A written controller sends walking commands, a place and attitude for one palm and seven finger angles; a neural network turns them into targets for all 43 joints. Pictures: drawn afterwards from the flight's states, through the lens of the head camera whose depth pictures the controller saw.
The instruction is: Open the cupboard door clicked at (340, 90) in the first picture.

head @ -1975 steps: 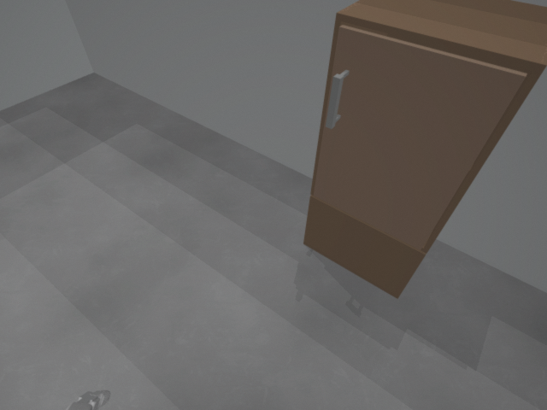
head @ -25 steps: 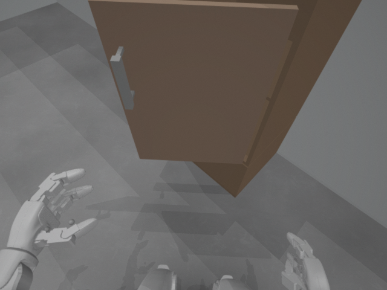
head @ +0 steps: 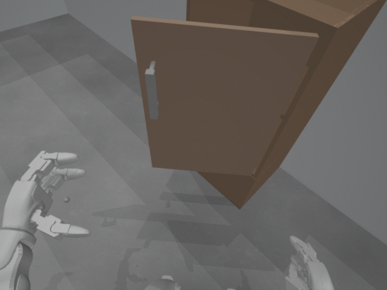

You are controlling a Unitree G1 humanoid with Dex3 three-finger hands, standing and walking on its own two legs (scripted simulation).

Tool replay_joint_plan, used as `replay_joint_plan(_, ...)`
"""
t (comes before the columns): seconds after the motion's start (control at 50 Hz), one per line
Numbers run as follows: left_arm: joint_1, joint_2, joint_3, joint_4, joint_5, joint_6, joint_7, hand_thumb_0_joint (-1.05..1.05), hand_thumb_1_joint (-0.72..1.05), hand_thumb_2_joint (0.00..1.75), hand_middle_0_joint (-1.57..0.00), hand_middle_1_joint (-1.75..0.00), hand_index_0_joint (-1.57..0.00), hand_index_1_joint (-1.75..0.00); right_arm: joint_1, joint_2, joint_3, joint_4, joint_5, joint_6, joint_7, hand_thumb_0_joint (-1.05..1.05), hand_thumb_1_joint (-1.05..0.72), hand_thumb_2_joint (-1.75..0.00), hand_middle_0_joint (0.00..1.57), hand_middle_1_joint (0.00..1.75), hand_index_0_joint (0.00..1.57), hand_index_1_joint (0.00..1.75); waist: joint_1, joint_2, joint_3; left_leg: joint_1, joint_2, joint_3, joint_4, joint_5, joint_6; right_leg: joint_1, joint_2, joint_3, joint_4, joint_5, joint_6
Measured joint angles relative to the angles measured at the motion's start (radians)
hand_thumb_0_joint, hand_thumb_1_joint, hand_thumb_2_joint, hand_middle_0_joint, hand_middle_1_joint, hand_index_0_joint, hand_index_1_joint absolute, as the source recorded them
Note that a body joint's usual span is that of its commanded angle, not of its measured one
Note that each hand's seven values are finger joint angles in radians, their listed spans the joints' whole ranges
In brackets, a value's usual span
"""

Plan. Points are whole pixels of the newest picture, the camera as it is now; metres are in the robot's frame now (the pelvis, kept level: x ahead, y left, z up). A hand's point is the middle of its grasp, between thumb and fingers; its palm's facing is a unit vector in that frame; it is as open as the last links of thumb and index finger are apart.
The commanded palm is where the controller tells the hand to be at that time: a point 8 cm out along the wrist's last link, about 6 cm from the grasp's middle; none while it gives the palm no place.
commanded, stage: raise the hand with hooked fingers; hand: left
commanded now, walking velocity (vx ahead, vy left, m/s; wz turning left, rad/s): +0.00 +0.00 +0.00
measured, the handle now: (153, 91) +0.58 +0.15 +0.06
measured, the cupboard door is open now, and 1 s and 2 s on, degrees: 41 41 41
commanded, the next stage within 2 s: move the hooked fingers beside the handle in 0.84 s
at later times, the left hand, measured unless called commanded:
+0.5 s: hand (67, 178) +0.30 +0.26 +0.08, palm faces +0.01 -1.00 -0.02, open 14.0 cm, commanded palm +0.27 +0.31 +0.08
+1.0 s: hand (83, 175) +0.30 +0.24 +0.08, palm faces +0.04 -1.00 -0.03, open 14.0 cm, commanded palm +0.29 +0.28 +0.08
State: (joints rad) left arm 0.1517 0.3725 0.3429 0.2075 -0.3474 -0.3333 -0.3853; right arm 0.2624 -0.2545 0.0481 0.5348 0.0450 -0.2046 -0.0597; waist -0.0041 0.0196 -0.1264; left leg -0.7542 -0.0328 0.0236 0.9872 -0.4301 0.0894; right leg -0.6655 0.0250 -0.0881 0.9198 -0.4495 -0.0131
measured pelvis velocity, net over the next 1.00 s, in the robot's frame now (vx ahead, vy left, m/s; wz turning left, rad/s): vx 0.01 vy -0.03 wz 0.00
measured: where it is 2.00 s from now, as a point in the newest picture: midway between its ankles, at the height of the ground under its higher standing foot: outside the picture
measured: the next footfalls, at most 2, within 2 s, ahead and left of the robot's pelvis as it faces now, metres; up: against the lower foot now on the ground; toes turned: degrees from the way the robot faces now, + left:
none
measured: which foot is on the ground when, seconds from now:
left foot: down 0.00-1.00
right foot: down 0.00-1.00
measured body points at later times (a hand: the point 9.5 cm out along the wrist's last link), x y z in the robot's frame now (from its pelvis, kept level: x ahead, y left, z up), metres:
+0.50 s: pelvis +0.01 -0.01 +0.01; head +0.05 +0.01 +0.46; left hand +0.29 +0.32 +0.08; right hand +0.14 -0.27 -0.06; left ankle +0.03 +0.05 -0.68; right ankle +0.00 -0.12 -0.68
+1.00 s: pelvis +0.01 -0.03 +0.01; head +0.06 -0.03 +0.46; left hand +0.29 +0.29 +0.08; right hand +0.17 -0.28 -0.07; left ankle +0.03 +0.05 -0.68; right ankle +0.00 -0.12 -0.68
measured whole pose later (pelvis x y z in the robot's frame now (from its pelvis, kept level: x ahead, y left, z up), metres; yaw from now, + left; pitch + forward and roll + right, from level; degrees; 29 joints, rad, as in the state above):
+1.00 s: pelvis +0.01 -0.03 +0.01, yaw +0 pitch +11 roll -2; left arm -0.05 0.41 0.41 0.47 -0.35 -0.29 -0.48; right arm 0.27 -0.28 0.05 0.57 0.06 -0.16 -0.08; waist 0.00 0.03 -0.10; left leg -0.67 -0.01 0.01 0.89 -0.40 0.05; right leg -0.60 0.05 -0.09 0.85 -0.44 -0.06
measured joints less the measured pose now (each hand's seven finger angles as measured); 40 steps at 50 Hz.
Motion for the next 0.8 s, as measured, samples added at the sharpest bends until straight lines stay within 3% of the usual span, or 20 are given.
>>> replay_joint_plan(0.12, -0.065, 0.018, -0.003, 0.089, 0.018, 0.081, -0.032, -0.01, -0.46, 0.32, -0.30, -1.17, -0.30, -1.17, 0.005, -0.004, 0.016, -0.010, 0.004, 0.012, -0.007, 0.01, -0.90, -0.90, 0.21, 0.30, 0.21, 0.30, 0.008, 0.008, 0.013, 0.033, -0.009, 0.007, -0.036, 0.020, 0.004, 0.030, -0.008, 0.008, -0.030, 0.018, 0.006)
replay_joint_plan(0.28, -0.154, 0.040, 0.040, 0.145, 0.019, 0.045, -0.049, -0.01, -0.49, 0.30, -0.30, -1.20, -0.30, -1.19, 0.023, -0.014, 0.018, 0.020, 0.001, 0.016, -0.018, 0.01, -0.90, -0.90, 0.21, 0.30, 0.21, 0.30, 0.009, -0.010, 0.035, 0.063, -0.011, 0.006, -0.065, 0.033, 0.001, 0.056, -0.009, 0.009, -0.052, 0.027, 0.002)
replay_joint_plan(0.42, -0.207, 0.079, 0.060, 0.231, 0.004, 0.094, -0.101, -0.01, -0.50, 0.30, -0.30, -1.20, -0.30, -1.19, 0.043, -0.028, 0.008, 0.032, 0.009, 0.024, -0.025, 0.01, -0.90, -0.90, 0.21, 0.30, 0.21, 0.30, -0.007, -0.005, 0.034, 0.080, -0.003, 0.000, -0.093, 0.040, -0.002, 0.075, 0.001, 0.005, -0.086, 0.037, -0.005)
replay_joint_plan(0.64, -0.170, 0.044, 0.067, 0.202, 0.001, 0.047, -0.086, -0.01, -0.50, 0.30, -0.30, -1.20, -0.30, -1.19, 0.047, -0.033, -0.010, 0.029, -0.001, 0.023, -0.009, 0.01, -0.90, -0.90, 0.21, 0.30, 0.21, 0.30, -0.012, -0.007, 0.032, 0.079, 0.009, 0.000, -0.096, 0.031, -0.018, 0.068, 0.014, 0.007, -0.085, 0.028, -0.021)
replay_joint_plan(0.8, -0.177, 0.043, 0.062, 0.217, 0.000, 0.050, -0.092, -0.01, -0.50, 0.30, -0.30, -1.20, -0.30, -1.19, 0.027, -0.025, -0.005, 0.032, 0.007, 0.032, -0.013, 0.01, -0.90, -0.90, 0.21, 0.30, 0.21, 0.30, -0.005, 0.006, 0.026, 0.078, 0.014, -0.009, -0.092, 0.025, -0.030, 0.068, 0.019, -0.001, -0.079, 0.019, -0.033)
